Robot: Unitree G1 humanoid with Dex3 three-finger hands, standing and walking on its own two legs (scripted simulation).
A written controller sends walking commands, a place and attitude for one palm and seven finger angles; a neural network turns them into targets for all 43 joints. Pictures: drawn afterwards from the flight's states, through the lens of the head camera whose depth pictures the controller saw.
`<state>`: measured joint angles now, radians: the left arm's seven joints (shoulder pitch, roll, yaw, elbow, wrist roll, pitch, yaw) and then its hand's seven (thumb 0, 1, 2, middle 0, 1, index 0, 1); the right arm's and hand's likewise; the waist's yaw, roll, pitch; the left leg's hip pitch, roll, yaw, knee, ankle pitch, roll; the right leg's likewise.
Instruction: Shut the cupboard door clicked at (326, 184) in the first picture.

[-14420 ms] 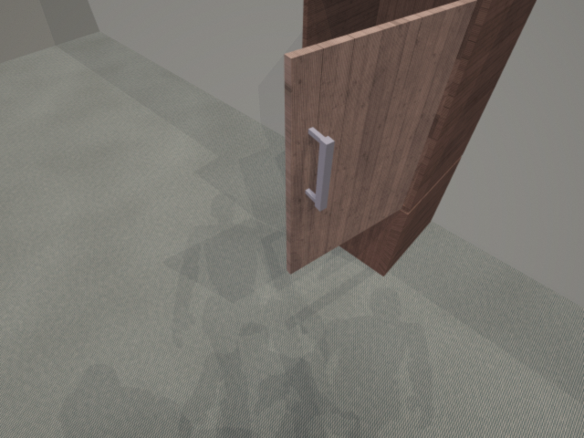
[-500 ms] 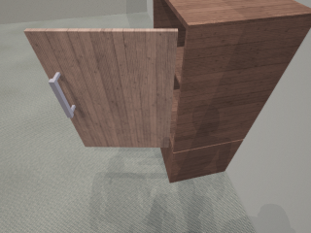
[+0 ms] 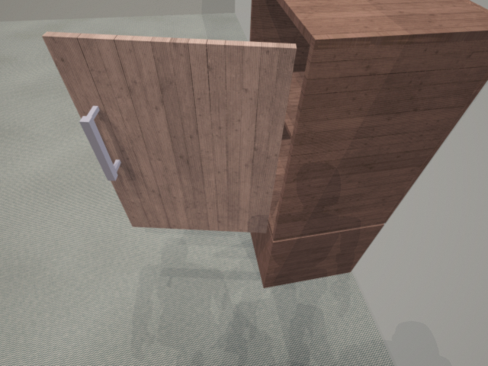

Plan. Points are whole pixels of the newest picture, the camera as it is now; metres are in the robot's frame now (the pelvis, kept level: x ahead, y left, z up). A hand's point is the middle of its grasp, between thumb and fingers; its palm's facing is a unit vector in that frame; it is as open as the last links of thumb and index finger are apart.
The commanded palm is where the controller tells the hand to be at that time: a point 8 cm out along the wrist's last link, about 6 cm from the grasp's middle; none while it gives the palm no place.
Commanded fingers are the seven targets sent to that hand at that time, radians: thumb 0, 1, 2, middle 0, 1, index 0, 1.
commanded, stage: shuffle to correct the standing spot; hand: left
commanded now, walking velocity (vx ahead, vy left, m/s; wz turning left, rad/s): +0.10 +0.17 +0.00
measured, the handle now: (103, 145) +0.52 +0.35 +0.03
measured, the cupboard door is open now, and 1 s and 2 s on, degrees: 77 77 77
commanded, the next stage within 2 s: come to a stop and stand still in 0.58 s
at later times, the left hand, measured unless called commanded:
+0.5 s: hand out of the picture +0.07 +0.22 -0.16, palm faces +0.07 -0.97 -0.24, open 7.3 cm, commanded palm none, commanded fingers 0.00 0.90 0.90 -0.20 -0.30 -0.20 -0.30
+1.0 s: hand out of the picture +0.13 +0.27 -0.16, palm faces +0.04 -0.96 -0.26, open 7.2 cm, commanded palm none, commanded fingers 0.00 0.90 0.90 -0.20 -0.30 -0.20 -0.30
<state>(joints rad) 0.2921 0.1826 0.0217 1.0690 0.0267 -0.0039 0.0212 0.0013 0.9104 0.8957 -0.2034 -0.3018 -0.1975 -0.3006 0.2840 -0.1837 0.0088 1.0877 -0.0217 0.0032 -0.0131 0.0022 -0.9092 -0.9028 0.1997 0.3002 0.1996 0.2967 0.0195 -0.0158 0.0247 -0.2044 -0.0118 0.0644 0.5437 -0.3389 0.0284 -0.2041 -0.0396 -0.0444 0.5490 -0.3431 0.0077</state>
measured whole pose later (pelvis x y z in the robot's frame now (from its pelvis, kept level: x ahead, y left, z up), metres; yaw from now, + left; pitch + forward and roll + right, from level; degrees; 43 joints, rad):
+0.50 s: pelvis +0.05 +0.03 +0.01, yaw +1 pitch +1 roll +3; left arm 0.27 0.17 0.04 1.01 0.04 -0.02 0.02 0.00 0.91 0.90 -0.21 -0.30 -0.20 -0.30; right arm 0.21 -0.18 -0.03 1.00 -0.02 0.04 0.02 0.00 -0.91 -0.90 0.20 0.30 0.20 0.30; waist 0.03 -0.04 0.05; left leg -0.46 0.04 0.06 0.89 -0.37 -0.04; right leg -0.21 -0.12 -0.10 0.51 -0.31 0.01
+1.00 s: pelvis +0.09 +0.08 +0.00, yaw +1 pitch -1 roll +2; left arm 0.25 0.16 0.01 1.02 0.03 -0.02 0.03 0.00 0.94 0.90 -0.20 -0.30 -0.20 -0.30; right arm 0.22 -0.17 -0.02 1.04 -0.01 0.02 -0.03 0.00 -0.94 -0.90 0.20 0.30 0.20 0.30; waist 0.00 0.02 0.03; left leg -0.25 0.02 0.07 0.55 -0.33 -0.02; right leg -0.25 0.01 -0.08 0.56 -0.31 -0.09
